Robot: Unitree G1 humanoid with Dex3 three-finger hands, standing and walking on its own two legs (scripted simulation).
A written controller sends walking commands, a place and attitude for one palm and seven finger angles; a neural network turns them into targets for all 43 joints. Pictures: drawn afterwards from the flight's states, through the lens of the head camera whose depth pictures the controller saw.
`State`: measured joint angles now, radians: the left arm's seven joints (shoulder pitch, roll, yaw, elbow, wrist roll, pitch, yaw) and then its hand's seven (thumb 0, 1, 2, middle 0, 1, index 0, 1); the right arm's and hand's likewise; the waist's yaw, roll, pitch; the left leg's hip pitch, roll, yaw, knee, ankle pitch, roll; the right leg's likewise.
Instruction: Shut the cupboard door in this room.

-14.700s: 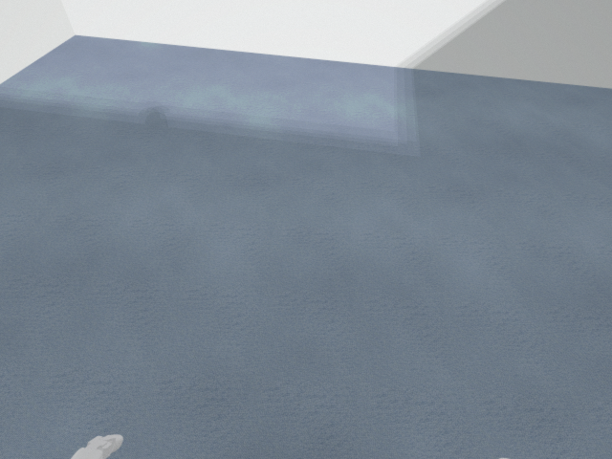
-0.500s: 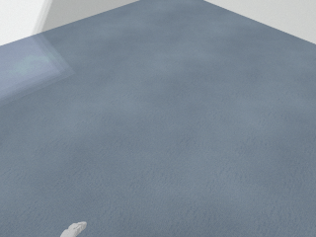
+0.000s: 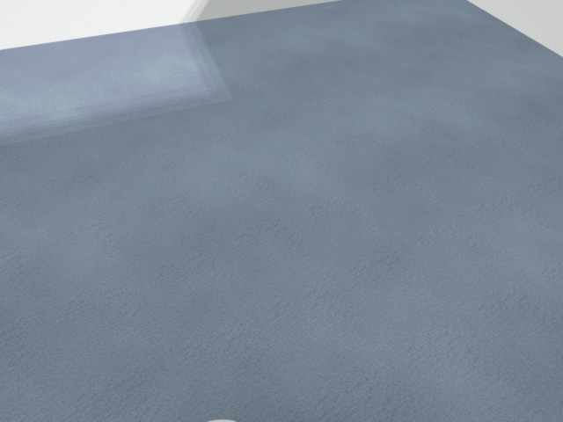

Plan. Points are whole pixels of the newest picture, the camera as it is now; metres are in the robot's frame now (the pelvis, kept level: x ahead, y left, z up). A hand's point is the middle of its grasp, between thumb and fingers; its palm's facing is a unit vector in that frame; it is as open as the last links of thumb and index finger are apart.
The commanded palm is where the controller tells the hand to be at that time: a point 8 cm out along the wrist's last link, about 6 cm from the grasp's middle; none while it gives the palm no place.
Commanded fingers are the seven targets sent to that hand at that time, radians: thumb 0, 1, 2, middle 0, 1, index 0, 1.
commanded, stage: turn or walk to find it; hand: left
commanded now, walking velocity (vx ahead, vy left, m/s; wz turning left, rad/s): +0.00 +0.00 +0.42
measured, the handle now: out of the picture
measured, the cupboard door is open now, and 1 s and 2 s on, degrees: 82 82 82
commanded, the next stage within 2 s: stand and wait in 1.64 s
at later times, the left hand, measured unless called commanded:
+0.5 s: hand out of the picture +0.06 +0.21 -0.15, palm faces +0.19 -0.95 -0.27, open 7.4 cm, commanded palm none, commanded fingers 0.00 0.90 0.90 -0.20 -0.30 -0.20 -0.30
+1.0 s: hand out of the picture -0.11 +0.18 -0.17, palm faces +0.47 -0.85 -0.24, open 7.4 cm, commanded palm none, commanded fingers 0.00 0.90 0.90 -0.20 -0.30 -0.20 -0.30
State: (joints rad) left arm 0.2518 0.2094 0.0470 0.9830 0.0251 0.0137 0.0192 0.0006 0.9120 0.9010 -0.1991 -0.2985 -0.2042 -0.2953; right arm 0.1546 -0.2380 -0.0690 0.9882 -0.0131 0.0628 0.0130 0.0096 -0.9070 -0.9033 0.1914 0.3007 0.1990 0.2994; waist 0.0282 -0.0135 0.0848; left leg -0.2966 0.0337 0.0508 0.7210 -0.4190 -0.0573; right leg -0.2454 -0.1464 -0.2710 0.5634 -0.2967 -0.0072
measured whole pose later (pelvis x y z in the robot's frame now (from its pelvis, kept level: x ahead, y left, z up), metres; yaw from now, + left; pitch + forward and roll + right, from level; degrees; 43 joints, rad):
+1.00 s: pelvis -0.05 -0.01 +0.00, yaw +26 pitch +0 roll +1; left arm 0.25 0.21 0.05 0.98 0.02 0.02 0.02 0.00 0.91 0.90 -0.20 -0.30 -0.20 -0.30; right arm 0.17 -0.24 -0.07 0.99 -0.01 0.05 0.01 0.01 -0.91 -0.90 0.19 0.30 0.20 0.30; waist 0.02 -0.02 0.08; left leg -0.25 0.04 0.06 0.60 -0.34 -0.05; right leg -0.27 -0.16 -0.28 0.61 -0.31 0.01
